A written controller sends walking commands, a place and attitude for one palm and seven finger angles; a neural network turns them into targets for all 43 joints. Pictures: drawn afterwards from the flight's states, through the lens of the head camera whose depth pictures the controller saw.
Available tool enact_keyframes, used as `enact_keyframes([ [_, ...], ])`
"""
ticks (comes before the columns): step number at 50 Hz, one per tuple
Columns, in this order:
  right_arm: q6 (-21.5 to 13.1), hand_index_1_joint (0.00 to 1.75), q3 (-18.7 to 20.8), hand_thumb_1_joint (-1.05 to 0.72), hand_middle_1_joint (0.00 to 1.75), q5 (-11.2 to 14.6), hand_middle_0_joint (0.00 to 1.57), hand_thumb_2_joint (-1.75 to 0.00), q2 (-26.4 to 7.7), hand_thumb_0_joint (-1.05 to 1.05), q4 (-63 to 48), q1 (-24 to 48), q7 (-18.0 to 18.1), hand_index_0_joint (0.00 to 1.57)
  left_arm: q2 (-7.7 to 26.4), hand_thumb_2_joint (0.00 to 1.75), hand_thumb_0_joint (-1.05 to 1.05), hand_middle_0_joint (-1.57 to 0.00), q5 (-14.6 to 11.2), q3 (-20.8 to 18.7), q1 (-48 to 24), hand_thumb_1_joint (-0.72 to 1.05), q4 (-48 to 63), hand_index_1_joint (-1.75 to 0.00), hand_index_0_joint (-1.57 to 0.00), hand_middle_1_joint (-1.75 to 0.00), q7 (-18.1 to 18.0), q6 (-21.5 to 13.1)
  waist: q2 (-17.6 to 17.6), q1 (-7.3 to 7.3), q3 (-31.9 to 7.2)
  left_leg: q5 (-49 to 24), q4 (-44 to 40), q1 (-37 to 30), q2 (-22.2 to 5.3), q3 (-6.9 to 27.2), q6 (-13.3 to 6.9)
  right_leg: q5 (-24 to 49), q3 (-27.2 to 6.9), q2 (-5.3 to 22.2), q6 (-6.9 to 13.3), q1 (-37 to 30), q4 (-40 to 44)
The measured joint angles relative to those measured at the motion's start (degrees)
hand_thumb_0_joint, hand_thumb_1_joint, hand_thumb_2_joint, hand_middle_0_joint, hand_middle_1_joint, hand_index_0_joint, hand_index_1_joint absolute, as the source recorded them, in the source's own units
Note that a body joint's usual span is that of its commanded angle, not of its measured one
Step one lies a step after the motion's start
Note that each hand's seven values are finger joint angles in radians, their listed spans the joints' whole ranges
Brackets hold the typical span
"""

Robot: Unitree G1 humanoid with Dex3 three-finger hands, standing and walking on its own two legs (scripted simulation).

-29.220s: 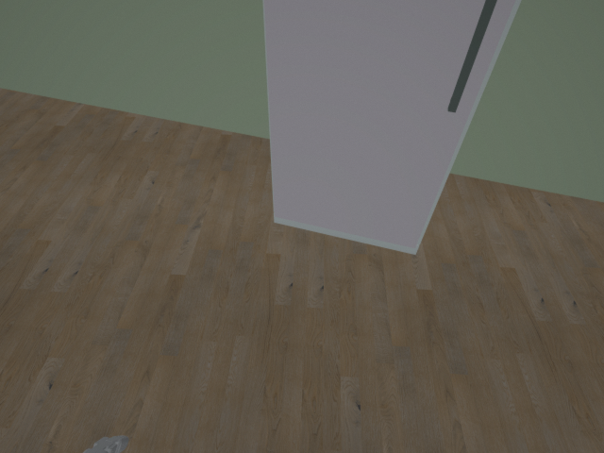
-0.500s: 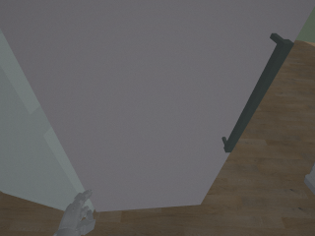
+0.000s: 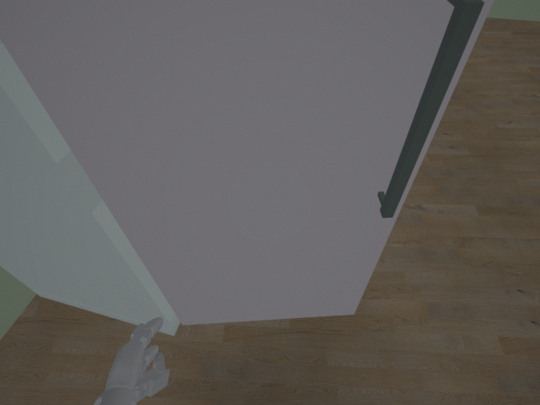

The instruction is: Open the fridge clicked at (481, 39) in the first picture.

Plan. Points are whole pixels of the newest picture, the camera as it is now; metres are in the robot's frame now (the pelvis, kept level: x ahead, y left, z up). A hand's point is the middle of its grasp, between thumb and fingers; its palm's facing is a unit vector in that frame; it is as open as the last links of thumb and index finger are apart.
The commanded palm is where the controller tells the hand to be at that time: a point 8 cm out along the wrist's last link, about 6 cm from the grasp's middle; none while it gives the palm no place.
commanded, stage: step back with the hand held close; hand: right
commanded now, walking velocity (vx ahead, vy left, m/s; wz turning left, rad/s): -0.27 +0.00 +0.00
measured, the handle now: (412, 129) +0.48 -0.20 +0.16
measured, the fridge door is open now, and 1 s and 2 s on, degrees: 71 71 71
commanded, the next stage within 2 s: stop stepping back and stand still in 0.80 s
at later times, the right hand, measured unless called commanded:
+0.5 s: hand out of the picture +0.14 -0.27 +0.17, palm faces +0.43 +0.81 -0.41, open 7.4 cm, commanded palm +0.08 -0.31 +0.19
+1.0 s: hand out of the picture +0.05 -0.27 +0.18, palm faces +0.29 +0.87 -0.40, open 7.4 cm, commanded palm +0.01 -0.32 +0.19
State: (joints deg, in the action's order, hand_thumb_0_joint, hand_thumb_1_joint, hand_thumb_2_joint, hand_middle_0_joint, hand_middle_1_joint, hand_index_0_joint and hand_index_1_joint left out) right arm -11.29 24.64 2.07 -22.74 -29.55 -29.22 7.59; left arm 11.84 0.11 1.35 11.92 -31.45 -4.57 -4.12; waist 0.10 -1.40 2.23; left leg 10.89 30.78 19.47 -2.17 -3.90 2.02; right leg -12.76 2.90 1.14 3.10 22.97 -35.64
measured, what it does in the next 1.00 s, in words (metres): walks backwards: left foot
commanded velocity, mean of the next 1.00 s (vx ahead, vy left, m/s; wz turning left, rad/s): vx -0.30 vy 0.00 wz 0.04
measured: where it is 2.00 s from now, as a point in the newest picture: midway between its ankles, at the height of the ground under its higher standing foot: outside the picture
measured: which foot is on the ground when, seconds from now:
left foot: down 0.00-0.56, up 0.58-0.88, down 0.90-1.00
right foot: down 0.00-0.90, up 0.92-1.00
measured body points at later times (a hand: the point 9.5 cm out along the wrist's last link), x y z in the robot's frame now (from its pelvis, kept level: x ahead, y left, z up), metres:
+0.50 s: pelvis -0.05 -0.01 +0.00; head -0.03 -0.04 +0.45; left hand +0.14 +0.23 -0.07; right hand +0.11 -0.31 +0.19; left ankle +0.01 +0.14 -0.73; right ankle +0.02 -0.09 -0.72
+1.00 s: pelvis -0.16 -0.03 +0.01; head -0.16 -0.07 +0.45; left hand -0.01 +0.21 -0.06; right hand +0.03 -0.31 +0.21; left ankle -0.24 +0.12 -0.73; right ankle -0.07 -0.09 -0.71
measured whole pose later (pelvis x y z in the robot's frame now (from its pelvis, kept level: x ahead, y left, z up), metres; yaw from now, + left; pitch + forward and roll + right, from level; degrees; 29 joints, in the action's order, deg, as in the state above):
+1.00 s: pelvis -0.16 -0.03 +0.01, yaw +5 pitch +2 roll +4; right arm -14.2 23.0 4.1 -27.2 -31.6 -30.7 6.1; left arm 9.2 1.4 1.5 11.9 -37.9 -3.6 -5.7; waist 1.9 -0.8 -3.5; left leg 18.1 23.9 7.2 1.1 1.2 1.8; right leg -15.7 1.5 0.2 -1.5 29.6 -42.3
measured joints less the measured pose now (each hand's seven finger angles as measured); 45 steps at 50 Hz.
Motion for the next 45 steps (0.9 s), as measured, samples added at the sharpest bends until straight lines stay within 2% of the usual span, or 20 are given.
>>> enact_keyframes([
  [6,-1.6,0.3,-0.8,-0.88,0.31,-0.3,0.21,-0.9,0.8,0.01,-0.4,0.7,0.6,0.21,-0.1,0.9,0.01,-0.21,0.6,0.1,1.0,0.9,-1.8,-0.3,-0.2,-0.3,0.0,-1.4,0.3,0.26,-0.5,-0.7,-0.8,0.7,1.0,0.5,-0.6,0.5,-1.0,-0.1,-0.1,1.5,-0.4],
  [9,-2.4,0.3,-0.5,-0.88,0.31,-0.7,0.21,-0.9,0.0,0.01,-0.3,1.2,0.6,0.21,-0.1,0.9,0.01,-0.21,0.6,-0.1,1.4,0.9,-2.2,-0.3,-0.2,-0.3,-0.2,-2.1,0.2,1.11,-0.2,1.9,-0.3,0.9,2.5,2.1,-0.4,2.3,-1.9,-0.3,0.2,1.7,0.4],
  [12,-3.1,0.3,0.9,-0.88,0.31,-1.1,0.21,-0.9,-1.7,0.01,0.0,1.0,0.2,0.21,-0.5,0.9,0.01,-0.21,0.7,-0.3,2.1,0.9,-1.9,-0.3,-0.2,-0.3,-0.2,-2.7,0.4,2.2,-0.1,0.3,3.2,-0.1,4.3,4.3,-0.8,3.0,-3.3,-1.2,0.4,2.1,0.6],
  [16,-4.3,0.3,3.0,-0.88,0.31,-1.0,0.21,-0.9,-2.2,0.01,-0.1,0.4,-0.4,0.21,-0.3,0.9,0.01,-0.21,0.9,-0.7,1.2,0.9,-2.0,-0.3,-0.2,-0.3,0.2,-3.3,0.1,0.93,-0.2,5.1,2.4,-1.0,5.6,6.2,-0.7,3.3,-3.2,-0.8,0.0,4.4,-0.6],
  [18,-4.6,0.3,2.7,-0.88,0.31,-0.6,0.21,-0.9,-1.5,0.01,-0.1,0.7,-0.6,0.21,-0.2,0.9,0.01,-0.21,0.9,-0.9,-0.2,0.9,-2.6,-0.3,-0.2,-0.3,0.4,-3.3,-0.4,0.23,0.7,3.6,2.2,-0.4,6.1,6.4,-0.9,3.9,-3.1,-0.3,-0.4,4.7,-0.4],
  [21,-4.4,0.3,0.5,-0.88,0.31,-0.2,0.21,-0.9,-0.6,0.01,-0.5,0.9,-0.5,0.21,-0.2,0.9,0.01,-0.21,0.8,-1.4,-1.5,0.9,-3.3,-0.3,-0.2,-0.3,0.6,-2.6,0.0,-0.04,0.7,2.2,1.4,0.0,5.9,6.7,-0.9,0.4,-3.1,-0.6,-1.6,5.5,-1.0],
  [25,-4.0,0.3,-1.7,-0.88,0.31,-0.3,0.21,-0.9,-0.8,0.01,-2.0,-0.2,-0.2,0.21,-0.2,0.9,0.01,-0.21,0.9,-1.7,-1.7,0.9,-3.6,-0.3,-0.2,-0.3,0.8,-1.0,1.6,0.68,-0.8,1.1,0.2,0.5,4.7,7.2,-0.2,-4.0,-3.2,-1.7,-3.1,3.9,-4.2],
  [26,-3.9,0.3,-1.7,-0.88,0.31,-0.3,0.21,-0.9,-1.3,0.01,-2.4,-0.4,-0.2,0.21,-0.1,0.9,0.01,-0.21,0.9,-1.7,-1.5,0.9,-3.4,-0.3,-0.2,-0.3,0.7,-0.7,1.7,1.0,-1.3,0.8,0.2,1.0,4.6,7.2,0.1,-2.0,-3.4,-1.6,-2.8,2.3,-1.7],
  [27,-4.0,0.3,-1.3,-0.88,0.31,-0.3,0.21,-0.9,-2.0,0.01,-2.5,-0.1,-0.2,0.21,-0.2,0.9,0.01,-0.21,0.8,-1.8,-1.8,0.9,-3.2,-0.3,-0.2,-0.3,0.4,-0.5,2.4,1.42,-1.1,0.6,0.3,1.5,4.1,7.3,0.5,0.8,-3.2,-2.1,-1.5,2.2,-0.1],
  [28,-4.1,0.3,-0.6,-0.88,0.31,-0.4,0.22,-0.9,-2.7,0.01,-2.3,0.4,-0.3,0.21,-0.5,0.9,0.01,-0.21,0.7,-1.8,-2.1,0.9,-3.0,-0.3,-0.2,-0.3,0.2,-0.4,3.0,1.48,-0.5,0.1,1.2,2.0,3.9,7.6,0.4,2.1,-2.8,-2.4,-0.3,2.2,0.5],
  [30,-4.1,0.3,0.9,-0.88,0.31,-0.4,0.22,-0.9,-3.7,0.01,-1.5,1.1,-0.8,0.21,-1.0,0.9,0.01,-0.2,1.2,-1.9,-2.4,0.9,-2.7,-0.3,-0.2,-0.3,0.0,-1.0,2.5,1.75,0.1,5.4,10.3,3.6,5.9,8.4,-0.1,3.3,-3.1,-2.0,1.1,2.3,1.7],
  [32,-3.9,0.3,2.1,-0.88,0.31,-0.1,0.22,-0.9,-4.1,0.01,-1.3,1.3,-0.8,0.22,-1.7,0.9,0.01,-0.2,1.6,-2.2,-2.1,0.9,-2.8,-0.3,-0.2,-0.3,0.4,-2.2,1.4,1.74,-0.2,10.5,20.3,4.2,8.2,8.0,-0.8,5.0,-3.9,-0.9,1.4,2.3,4.3],
  [34,-3.8,0.3,2.6,-0.88,0.31,0.5,0.22,-0.9,-3.6,0.01,-1.9,0.5,-0.4,0.21,-2.3,0.9,0.01,-0.2,1.5,-2.1,-1.5,0.9,-3.4,-0.3,-0.2,-0.3,1.2,-3.3,0.8,1.01,-1.3,14.0,23.2,2.6,8.8,6.4,-1.1,7.5,-3.8,0.3,1.3,2.1,7.8],
  [37,-3.4,0.3,1.5,-0.88,0.31,1.2,0.21,-0.9,-2.0,0.01,-3.3,-0.8,0.1,0.21,-2.9,0.9,0.01,-0.2,1.5,-1.5,-0.9,0.9,-4.6,-0.3,-0.2,-0.3,2.0,-4.5,0.2,-0.19,-3.0,17.4,17.9,-2.3,8.0,4.3,-1.4,11.1,-2.9,1.7,1.1,1.6,13.2],
  [40,-2.9,0.3,-0.5,-0.89,0.31,1.6,0.21,-0.9,-1.3,0.01,-3.4,-0.5,0.1,0.21,-3.5,0.9,0.01,-0.21,2.1,-0.9,-1.0,0.9,-5.6,-0.3,-0.2,-0.3,2.0,-4.8,0.1,-0.52,-4.4,18.6,7.3,-7.7,7.2,3.2,-2.4,14.9,-2.0,2.2,0.8,1.4,18.2],
  [43,-2.5,0.3,-1.0,-0.89,0.31,2.3,0.21,-0.9,-2.4,0.01,-2.5,0.5,-0.3,0.21,-4.2,0.9,0.01,-0.21,2.7,-0.5,-2.0,0.9,-5.4,-0.3,-0.2,-0.3,2.0,-3.9,0.4,-0.21,-4.6,14.7,-5.2,-12.5,6.3,2.6,-3.8,18.2,-0.9,1.9,0.0,1.9,21.2],
  [45,-2.9,0.3,0.3,-0.89,0.31,2.7,0.21,-0.9,-4.6,0.01,-2.7,0.3,-0.4,0.21,-4.6,0.9,0.01,-0.21,2.7,0.1,-3.0,0.9,-4.5,-0.3,-0.2,-0.3,1.9,-3.0,2.6,-0.58,-4.3,9.6,-12.4,-14.1,3.8,3.5,-5.2,17.3,1.4,1.0,-1.3,4.5,17.7],
])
